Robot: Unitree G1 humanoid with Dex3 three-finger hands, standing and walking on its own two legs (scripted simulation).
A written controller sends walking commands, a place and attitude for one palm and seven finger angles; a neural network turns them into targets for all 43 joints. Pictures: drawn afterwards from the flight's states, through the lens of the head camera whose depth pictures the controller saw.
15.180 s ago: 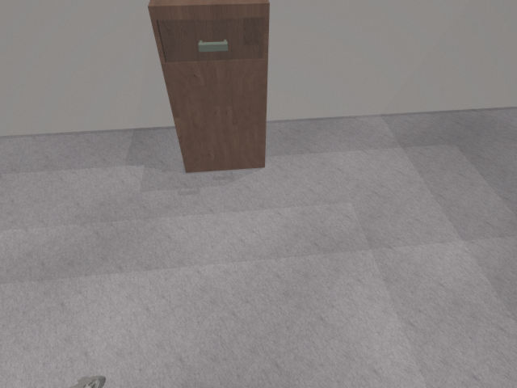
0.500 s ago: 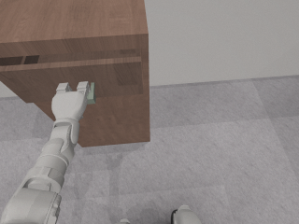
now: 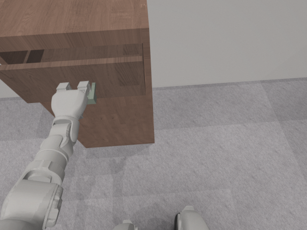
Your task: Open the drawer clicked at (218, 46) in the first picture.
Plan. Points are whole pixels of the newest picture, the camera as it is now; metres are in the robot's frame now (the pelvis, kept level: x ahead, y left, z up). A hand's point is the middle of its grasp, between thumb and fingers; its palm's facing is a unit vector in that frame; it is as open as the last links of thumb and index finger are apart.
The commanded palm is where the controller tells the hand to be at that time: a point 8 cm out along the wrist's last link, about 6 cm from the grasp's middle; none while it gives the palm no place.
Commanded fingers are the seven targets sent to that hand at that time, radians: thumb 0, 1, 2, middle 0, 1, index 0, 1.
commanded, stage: pull the drawer open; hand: left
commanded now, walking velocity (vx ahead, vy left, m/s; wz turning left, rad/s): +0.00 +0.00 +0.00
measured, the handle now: (76, 92) +0.50 +0.23 +0.01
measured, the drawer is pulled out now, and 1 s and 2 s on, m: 0.07 0.13 0.27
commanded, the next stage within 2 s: none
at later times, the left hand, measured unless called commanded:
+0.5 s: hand (78, 112) +0.44 +0.22 -0.01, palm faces -0.03 +0.01 -1.00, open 6.1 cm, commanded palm +0.41 +0.22 +0.04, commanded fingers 0.00 0.90 0.90 -0.40 -1.35 -0.40 -1.35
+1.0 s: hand (75, 133) +0.37 +0.22 -0.02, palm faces +0.03 -0.03 -1.00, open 6.1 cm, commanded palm +0.35 +0.22 +0.04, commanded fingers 0.00 0.90 0.90 -0.40 -1.35 -0.40 -1.35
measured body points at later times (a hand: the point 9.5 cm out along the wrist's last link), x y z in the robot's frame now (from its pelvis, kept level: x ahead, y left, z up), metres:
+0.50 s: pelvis -0.02 +0.00 -0.01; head +0.09 -0.02 +0.43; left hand +0.44 +0.22 +0.04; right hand +0.00 -0.28 -0.15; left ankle -0.04 +0.12 -0.68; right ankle +0.05 -0.12 -0.68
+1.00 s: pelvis +0.03 +0.01 +0.02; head +0.12 +0.00 +0.46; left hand +0.37 +0.22 +0.04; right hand +0.15 -0.25 -0.12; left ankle -0.04 +0.12 -0.68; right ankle +0.05 -0.12 -0.68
